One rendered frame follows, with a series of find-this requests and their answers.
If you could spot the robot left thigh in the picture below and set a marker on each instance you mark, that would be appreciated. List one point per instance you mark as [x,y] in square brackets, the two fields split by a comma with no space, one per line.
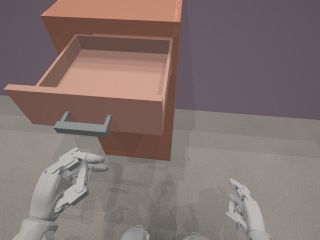
[136,233]

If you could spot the right robot hand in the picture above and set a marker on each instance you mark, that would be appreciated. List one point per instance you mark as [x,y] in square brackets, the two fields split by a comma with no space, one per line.
[248,217]

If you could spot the left robot hand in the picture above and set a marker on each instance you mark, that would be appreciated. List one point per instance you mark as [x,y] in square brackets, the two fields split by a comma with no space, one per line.
[46,203]

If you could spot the handle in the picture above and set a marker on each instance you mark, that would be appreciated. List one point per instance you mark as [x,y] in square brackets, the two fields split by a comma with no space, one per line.
[85,129]

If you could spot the right robot forearm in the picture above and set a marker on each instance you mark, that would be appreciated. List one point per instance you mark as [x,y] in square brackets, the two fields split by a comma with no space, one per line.
[258,235]

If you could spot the left robot forearm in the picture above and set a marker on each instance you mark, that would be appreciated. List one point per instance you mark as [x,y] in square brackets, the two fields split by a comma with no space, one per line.
[36,229]

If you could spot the drawer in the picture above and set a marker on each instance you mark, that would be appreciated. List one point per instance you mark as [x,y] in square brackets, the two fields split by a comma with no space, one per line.
[98,75]

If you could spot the cabinet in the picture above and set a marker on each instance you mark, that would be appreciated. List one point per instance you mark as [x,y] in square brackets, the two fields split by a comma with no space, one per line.
[159,19]

